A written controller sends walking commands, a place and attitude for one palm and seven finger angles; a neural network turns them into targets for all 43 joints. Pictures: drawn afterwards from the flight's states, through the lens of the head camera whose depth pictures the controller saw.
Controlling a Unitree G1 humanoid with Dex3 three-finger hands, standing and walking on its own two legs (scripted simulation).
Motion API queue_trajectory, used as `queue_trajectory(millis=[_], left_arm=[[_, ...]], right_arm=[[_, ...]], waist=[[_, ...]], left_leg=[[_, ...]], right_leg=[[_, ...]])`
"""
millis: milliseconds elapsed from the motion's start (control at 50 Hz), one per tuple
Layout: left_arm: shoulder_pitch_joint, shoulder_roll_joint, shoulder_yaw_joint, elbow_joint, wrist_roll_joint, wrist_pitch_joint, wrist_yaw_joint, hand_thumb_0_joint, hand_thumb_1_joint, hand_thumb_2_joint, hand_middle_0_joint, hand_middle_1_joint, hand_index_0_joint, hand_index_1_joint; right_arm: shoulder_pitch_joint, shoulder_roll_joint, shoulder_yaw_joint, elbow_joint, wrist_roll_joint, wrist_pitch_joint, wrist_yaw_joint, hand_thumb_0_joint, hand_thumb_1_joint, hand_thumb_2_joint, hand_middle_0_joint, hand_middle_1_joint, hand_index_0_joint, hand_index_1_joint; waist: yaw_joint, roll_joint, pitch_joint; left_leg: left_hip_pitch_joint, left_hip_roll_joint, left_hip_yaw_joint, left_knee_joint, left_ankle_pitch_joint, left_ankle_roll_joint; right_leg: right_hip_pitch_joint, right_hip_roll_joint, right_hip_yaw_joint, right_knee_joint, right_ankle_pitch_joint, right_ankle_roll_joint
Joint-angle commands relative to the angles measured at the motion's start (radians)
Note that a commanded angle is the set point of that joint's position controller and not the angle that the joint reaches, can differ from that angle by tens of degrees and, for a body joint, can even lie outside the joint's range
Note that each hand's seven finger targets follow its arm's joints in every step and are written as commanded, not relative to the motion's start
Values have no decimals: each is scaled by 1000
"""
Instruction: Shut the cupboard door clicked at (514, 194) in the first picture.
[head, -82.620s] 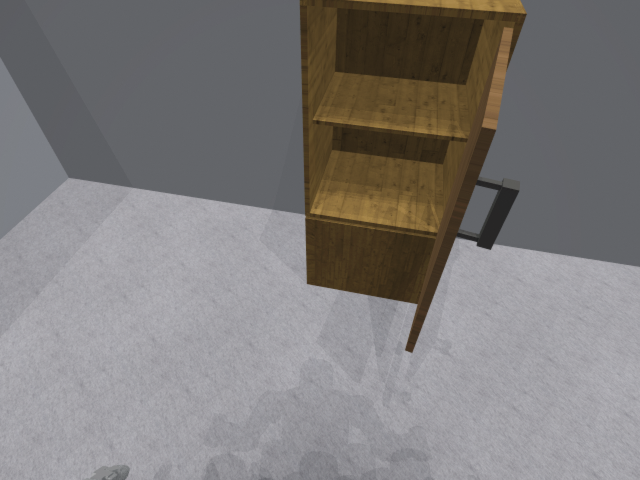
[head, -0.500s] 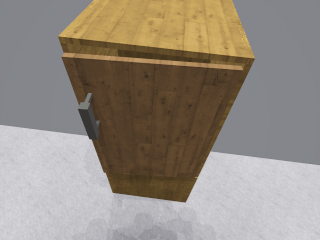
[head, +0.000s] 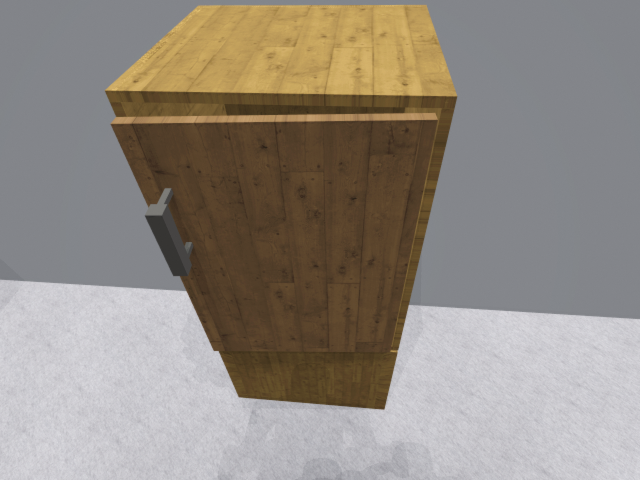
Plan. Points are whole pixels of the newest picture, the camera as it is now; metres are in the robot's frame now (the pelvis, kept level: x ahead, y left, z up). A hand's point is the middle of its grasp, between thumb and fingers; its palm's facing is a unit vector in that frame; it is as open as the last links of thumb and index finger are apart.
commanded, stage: come to a stop and stand still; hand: left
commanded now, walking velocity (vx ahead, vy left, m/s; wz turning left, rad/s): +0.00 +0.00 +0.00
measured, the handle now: (174, 232) +0.45 +0.25 +0.07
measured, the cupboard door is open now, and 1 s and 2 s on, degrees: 4 4 4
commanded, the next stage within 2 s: look again from close up in 0.40 s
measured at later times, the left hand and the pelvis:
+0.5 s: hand out of the picture -0.03 +0.18 -0.16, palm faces -0.01 -0.98 -0.19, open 7.4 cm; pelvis -0.02 +0.00 +0.01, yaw +0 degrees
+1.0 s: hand out of the picture +0.03 +0.19 -0.17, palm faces -0.01 -0.99 -0.16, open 7.4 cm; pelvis +0.03 +0.02 +0.02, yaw -1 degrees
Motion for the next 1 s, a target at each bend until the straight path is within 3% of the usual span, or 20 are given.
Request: queue_trajectory(millis=[0, 40, 60, 80, 120, 160, 240, 320, 420, 480, 560, 640, 760, 980], left_arm=[[-49, 134, 16, -75, -15, -18, 4, 0, 900, 900, -200, -300, -200, -300], [-37, 111, 14, -74, -21, -13, 0, 0, 900, 900, -200, -300, -200, -300], [-26, 113, 13, -62, -21, -4, -1, 0, 900, 900, -200, -300, -200, -300], [-11, 121, 13, -51, -20, 0, -3, 0, 900, 900, -200, -300, -200, -300], [17, 119, 11, -30, -17, -1, -11, 0, 900, 900, -200, -300, -200, -300], [15, 122, 10, -19, -17, -4, -16, 0, 900, 900, -200, -300, -200, -300], [-6, 126, 10, -6, -21, -7, -18, 0, 900, 900, -200, -300, -200, -300], [-2, 112, 2, 25, -24, -16, -20, 0, 900, 900, -200, -300, -200, -300], [20, 104, -4, 66, -23, -14, -20, 0, 900, 900, -200, -300, -200, -300], [42, 90, -10, 93, -24, -17, -19, 0, 900, 900, -200, -300, -200, -300], [59, 75, -16, 120, -23, -23, -17, 0, 900, 900, -200, -300, -200, -300], [69, 63, -19, 144, -26, -27, -16, 0, 900, 900, -200, -300, -200, -300], [64, 53, -19, 166, -22, -26, -10, 0, 900, 900, -200, -300, -200, -300], [40, 55, -15, 181, -21, -16, -8, 0, 900, 900, -200, -300, -200, -300]], right_arm=[[47, -46, 12, -40, 2, -37, -6, 0, -900, -900, 200, 300, 200, 300], [55, -81, 20, -29, -7, -48, -9, 0, -900, -900, 200, 300, 200, 300], [46, -80, 23, -16, -9, -55, -9, 0, -900, -900, 200, 300, 200, 300], [29, -87, 28, -14, -10, -55, -11, 0, -900, -900, 200, 300, 200, 300], [16, -102, 27, -17, -10, -52, -13, 0, -900, -900, 200, 300, 200, 300], [44, -97, 29, -5, -11, -54, -15, 0, -900, -900, 200, 300, 200, 300], [101, -90, 35, 27, -13, -50, -14, 0, -900, -900, 200, 300, 200, 300], [127, -78, 43, 57, -8, -59, -17, 0, -900, -900, 200, 300, 200, 300], [144, -67, 46, 95, -7, -54, -18, 0, -900, -900, 200, 300, 200, 300], [154, -58, 50, 114, -3, -60, -22, 0, -900, -900, 200, 300, 200, 300], [151, -52, 51, 132, 2, -69, -26, 0, -900, -900, 200, 300, 200, 300], [141, -55, 53, 144, 5, -80, -30, 0, -900, -900, 200, 300, 200, 300], [131, -51, 53, 167, 7, -87, -38, 0, -900, -900, 200, 300, 200, 300], [104, -65, 56, 180, 5, -88, -45, 0, -900, -900, 200, 300, 200, 300]], waist=[[-25, -156, 105], [1, -39, 136], [15, 119, 129], [27, 125, 130], [41, 43, 125], [33, -39, 106], [7, -81, 64], [3, -66, 40], [2, -60, 108], [6, -35, 102], [11, -54, 85], [15, -39, 38], [15, -57, 25], [17, -51, 43]], left_leg=[[143, 20, -20, -196, 73, 8], [67, 95, -111, -298, 90, 43], [1, 109, -166, -372, 21, 57], [-65, 119, -208, -418, -73, 67], [-117, 100, -181, -433, -193, 55], [-76, 79, -141, -410, -160, 43], [8, 52, -94, -339, -90, 29], [31, 63, -95, -343, -35, 27], [13, 61, -97, -351, -65, 23], [24, 70, -106, -370, -41, 26], [44, 81, -112, -381, 18, 29], [82, 87, -106, -363, 128, 32], [137, 95, -101, -346, 285, 40], [173, 98, -98, -353, 386, 43]], right_leg=[[-210, -154, 173, -236, 90, -44], [-171, -81, 143, -228, -13, -6], [-103, -70, 105, -198, -45, 3], [-36, -51, 88, -181, -30, 9], [17, -55, 108, -210, -40, -1], [-1, -77, 134, -263, -100, -8], [-72, -111, 179, -320, -201, -20], [-48, -112, 176, -317, -125, -21], [-98, -113, 184, -342, -181, -19], [-76, -107, 169, -327, -100, -15], [-33, -104, 151, -306, 9, -10], [13, -109, 134, -280, 122, -4], [39, -111, 116, -257, 237, 6], [60, -114, 104, -252, 267, 15]])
